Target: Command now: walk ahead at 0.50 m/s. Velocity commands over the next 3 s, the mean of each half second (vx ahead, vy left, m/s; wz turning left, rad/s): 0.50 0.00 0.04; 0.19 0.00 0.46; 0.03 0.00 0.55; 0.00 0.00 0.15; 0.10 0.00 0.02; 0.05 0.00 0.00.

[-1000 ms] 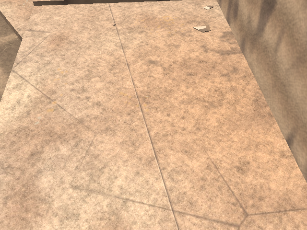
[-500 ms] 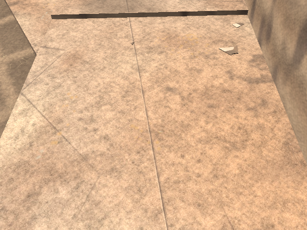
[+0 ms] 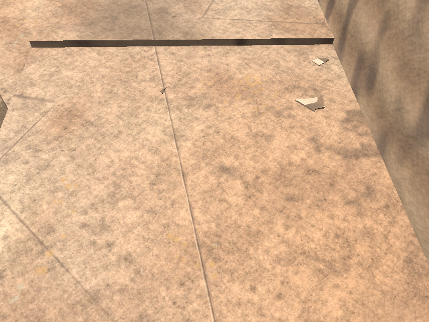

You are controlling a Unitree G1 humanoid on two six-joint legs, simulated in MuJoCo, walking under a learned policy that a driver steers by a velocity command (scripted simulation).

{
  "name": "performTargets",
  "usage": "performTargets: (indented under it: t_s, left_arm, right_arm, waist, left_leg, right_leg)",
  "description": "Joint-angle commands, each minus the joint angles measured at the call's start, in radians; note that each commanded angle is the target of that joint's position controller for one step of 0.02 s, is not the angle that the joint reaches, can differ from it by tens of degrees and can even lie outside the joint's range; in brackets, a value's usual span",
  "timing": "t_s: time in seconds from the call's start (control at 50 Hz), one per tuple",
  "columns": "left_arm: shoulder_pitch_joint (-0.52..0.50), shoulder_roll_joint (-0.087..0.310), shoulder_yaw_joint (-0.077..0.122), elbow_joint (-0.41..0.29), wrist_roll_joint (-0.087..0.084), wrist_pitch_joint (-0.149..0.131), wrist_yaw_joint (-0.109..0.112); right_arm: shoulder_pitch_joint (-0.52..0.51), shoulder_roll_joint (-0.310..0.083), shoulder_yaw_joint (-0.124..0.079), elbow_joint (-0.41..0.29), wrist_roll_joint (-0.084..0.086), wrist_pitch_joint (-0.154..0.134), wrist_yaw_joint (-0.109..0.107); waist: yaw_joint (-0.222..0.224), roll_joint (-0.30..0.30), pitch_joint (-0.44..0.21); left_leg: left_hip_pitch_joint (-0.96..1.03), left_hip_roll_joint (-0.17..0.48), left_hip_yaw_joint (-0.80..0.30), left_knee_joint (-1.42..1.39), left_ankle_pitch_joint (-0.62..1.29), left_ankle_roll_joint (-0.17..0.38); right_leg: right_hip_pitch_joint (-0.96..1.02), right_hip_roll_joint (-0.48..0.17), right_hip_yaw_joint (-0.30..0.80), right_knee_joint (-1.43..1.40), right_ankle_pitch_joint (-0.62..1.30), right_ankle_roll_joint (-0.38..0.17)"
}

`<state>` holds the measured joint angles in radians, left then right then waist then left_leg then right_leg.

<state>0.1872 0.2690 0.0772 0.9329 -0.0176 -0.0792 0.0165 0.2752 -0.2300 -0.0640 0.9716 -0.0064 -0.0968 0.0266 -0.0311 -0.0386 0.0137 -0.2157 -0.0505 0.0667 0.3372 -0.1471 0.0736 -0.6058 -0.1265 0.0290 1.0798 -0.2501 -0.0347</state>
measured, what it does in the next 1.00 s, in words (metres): walks ahead, turning left: right foot, then left foot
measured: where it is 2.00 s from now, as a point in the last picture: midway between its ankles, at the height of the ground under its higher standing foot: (232, 321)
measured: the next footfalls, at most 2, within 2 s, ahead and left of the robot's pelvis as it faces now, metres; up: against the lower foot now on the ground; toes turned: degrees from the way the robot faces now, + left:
right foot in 0.34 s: +0.37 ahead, -0.16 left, +0.00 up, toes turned -3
left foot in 0.84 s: +0.56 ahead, +0.07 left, +0.00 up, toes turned +13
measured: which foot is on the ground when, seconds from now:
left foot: down 0.00-0.34, up 0.36-0.82, down 0.84-1.00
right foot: up 0.00-0.32, down 0.34-0.84, up 0.86-1.00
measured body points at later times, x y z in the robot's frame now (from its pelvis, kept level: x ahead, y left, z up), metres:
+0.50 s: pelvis +0.28 -0.08 -0.01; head +0.31 -0.09 +0.44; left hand +0.36 +0.19 -0.13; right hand +0.35 -0.35 -0.15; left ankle +0.22 +0.08 -0.65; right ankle +0.33 -0.16 -0.75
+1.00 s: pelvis +0.45 -0.03 -0.01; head +0.50 +0.00 +0.43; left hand +0.53 +0.28 -0.14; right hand +0.66 -0.27 -0.11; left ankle +0.52 +0.06 -0.75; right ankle +0.45 -0.19 -0.66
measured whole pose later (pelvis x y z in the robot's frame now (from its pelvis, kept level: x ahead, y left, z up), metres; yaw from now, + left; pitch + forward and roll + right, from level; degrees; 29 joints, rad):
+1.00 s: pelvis +0.45 -0.03 -0.01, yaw +17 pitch +3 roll -1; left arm 0.06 0.29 0.07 0.83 0.00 -0.02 0.04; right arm 0.15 -0.28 -0.09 0.76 0.00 -0.01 0.00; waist -0.02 -0.02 0.06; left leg -0.44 -0.07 -0.03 0.48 -0.09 0.09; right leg -0.53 -0.01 0.03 1.15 -0.48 0.04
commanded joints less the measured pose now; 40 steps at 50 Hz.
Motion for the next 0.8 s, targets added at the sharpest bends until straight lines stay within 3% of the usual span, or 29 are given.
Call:
performTargets:
  t_s: [0.02,0.12,0.22,0.28,0.3,0.32,0.34,0.36,0.38,0.4,0.42,0.44,0.48,0.52,0.58,0.62,0.68,0.74,0.8]
  left_arm:
    - [0.011,0.049,0.015,-0.047,0.011,0.006,0.004]
    - [-0.148,0.024,0.003,-0.090,0.006,-0.004,-0.014]
    - [-0.269,0.029,-0.009,-0.138,-0.004,-0.013,-0.041]
    - [-0.225,0.065,0.001,-0.142,-0.006,-0.023,-0.054]
    - [-0.148,0.090,0.014,-0.123,-0.003,-0.025,-0.053]
    - [0.012,0.133,0.039,-0.071,0.001,-0.025,-0.048]
    - [0.200,0.208,0.062,-0.030,0.013,-0.024,-0.038]
    - [0.269,0.282,0.075,-0.003,0.013,-0.020,-0.042]
    - [0.262,0.182,0.046,-0.011,0.008,-0.020,-0.042]
    - [0.174,0.136,0.032,-0.029,0.008,-0.024,-0.037]
    - [0.091,0.107,0.021,-0.049,0.015,-0.027,-0.035]
    - [0.036,0.074,0.011,-0.053,0.023,-0.031,-0.037]
    - [0.009,0.044,0.003,-0.042,0.036,-0.040,-0.039]
    - [0.013,0.067,0.007,-0.028,0.041,-0.046,-0.032]
    - [0.000,0.100,0.015,-0.027,0.045,-0.039,-0.006]
    - [-0.018,0.111,0.015,-0.036,0.040,-0.026,0.012]
    - [0.020,0.134,0.020,-0.027,0.028,-0.006,0.031]
    - [0.024,0.152,0.029,-0.026,0.009,0.022,0.038]
    - [-0.022,0.172,0.041,-0.052,-0.009,0.047,0.049]
  right_arm:
    - [-0.012,-0.149,-0.027,-0.046,0.002,-0.016,-0.020]
    - [0.058,-0.158,-0.025,-0.024,0.014,-0.007,-0.035]
    - [0.136,-0.170,-0.032,0.018,0.023,0.013,-0.038]
    - [0.115,-0.190,-0.042,0.021,0.026,0.027,-0.044]
    - [0.088,-0.196,-0.043,0.015,0.028,0.031,-0.044]
    - [0.074,-0.175,-0.035,0.009,0.028,0.036,-0.044]
    - [0.083,-0.142,-0.019,-0.013,0.012,0.036,-0.044]
    - [0.205,-0.002,0.021,-0.021,0.007,0.013,-0.031]
    - [0.151,-0.093,0.002,-0.008,0.033,-0.012,-0.025]
    - [0.057,-0.151,-0.013,-0.037,0.060,-0.025,-0.023]
    - [0.004,-0.152,-0.014,-0.047,0.061,-0.025,-0.029]
    - [-0.021,-0.144,-0.021,-0.049,0.048,-0.016,-0.036]
    - [0.025,-0.107,-0.027,-0.035,0.044,0.017,-0.039]
    - [0.034,-0.080,-0.028,-0.034,0.043,0.040,-0.045]
    - [-0.017,-0.077,-0.031,-0.073,0.021,0.049,-0.043]
    - [-0.075,-0.062,-0.024,-0.101,0.015,0.050,-0.030]
    - [-0.169,-0.052,-0.017,-0.150,0.012,0.056,-0.010]
    - [-0.200,-0.079,-0.024,-0.194,0.010,0.065,0.008]
    - [-0.111,-0.129,-0.047,-0.203,0.011,0.064,0.023]
  waist:
    - [0.034,0.094,-0.002]
    - [-0.013,0.100,0.035]
    - [-0.047,0.100,0.078]
    - [-0.001,0.125,0.048]
    - [0.048,0.134,0.000]
    - [0.121,0.116,-0.095]
    - [0.178,0.014,-0.245]
    - [0.111,-0.258,-0.368]
    - [0.147,-0.183,-0.374]
    - [0.141,-0.129,-0.228]
    - [0.111,-0.045,-0.154]
    - [0.082,-0.015,-0.089]
    - [0.032,-0.052,-0.057]
    - [0.009,-0.033,-0.014]
    - [-0.007,-0.025,-0.002]
    - [0.005,-0.034,-0.004]
    - [0.047,-0.027,-0.016]
    - [0.051,-0.036,-0.021]
    - [-0.006,-0.049,-0.060]
  left_leg:
    - [0.042,0.278,-0.226,-0.221,0.138,0.168]
    - [0.084,0.241,-0.135,-0.233,0.135,0.126]
    - [0.229,0.297,-0.132,-0.176,0.151,0.121]
    - [0.290,0.326,-0.135,-0.088,0.321,0.094]
    - [0.284,0.308,-0.113,0.002,0.491,0.078]
    - [0.233,0.253,-0.072,0.185,0.594,0.052]
    - [0.030,0.192,-0.024,0.493,0.368,0.014]
    - [-0.376,-0.004,-0.039,0.851,-0.290,-0.052]
    - [-0.497,0.023,-0.191,0.990,-0.430,-0.034]
    - [-0.568,0.073,-0.190,1.019,-0.358,-0.013]
    - [-0.535,0.130,-0.165,0.979,-0.262,-0.009]
    - [-0.492,0.162,-0.161,0.913,-0.199,-0.011]
    - [-0.389,0.196,-0.176,0.847,-0.137,-0.010]
    - [-0.380,0.183,-0.176,0.806,-0.117,-0.028]
    - [-0.411,0.161,-0.155,0.663,0.010,-0.061]
    - [-0.358,0.150,-0.100,0.507,0.131,-0.065]
    - [-0.331,0.131,-0.052,0.372,0.209,-0.064]
    - [-0.352,0.117,-0.036,0.311,0.112,-0.042]
    - [-0.241,0.054,0.013,0.232,0.004,0.008]
  right_leg:
    - [-0.092,-0.041,0.027,-0.121,0.143,0.023]
    - [-0.069,0.004,-0.016,-0.402,0.355,0.030]
    - [-0.089,0.031,-0.025,-0.531,0.296,0.009]
    - [0.010,0.062,-0.044,-0.571,0.188,-0.031]
    - [0.135,0.096,-0.075,-0.588,0.175,-0.050]
    - [0.354,0.125,-0.095,-0.595,0.191,-0.078]
    - [0.670,-0.038,0.090,-0.566,0.205,-0.141]
    - [1.005,-0.264,0.578,-0.683,0.023,-0.306]
    - [1.001,-0.268,0.679,-0.771,-0.096,-0.287]
    - [0.876,-0.242,0.521,-0.781,-0.066,-0.234]
    - [0.728,-0.209,0.390,-0.804,0.014,-0.203]
    - [0.598,-0.175,0.296,-0.841,0.076,-0.184]
    - [0.474,-0.138,0.182,-0.903,0.117,-0.161]
    - [0.415,-0.135,0.077,-0.917,0.375,-0.167]
    - [0.410,-0.118,-0.071,-0.893,0.656,-0.154]
    - [0.393,-0.081,-0.160,-0.886,0.662,-0.130]
    - [0.462,-0.098,-0.194,-0.855,0.660,-0.129]
    - [0.572,-0.144,-0.190,-0.776,0.673,-0.120]
    - [0.607,-0.143,-0.198,-0.572,0.814,-0.079]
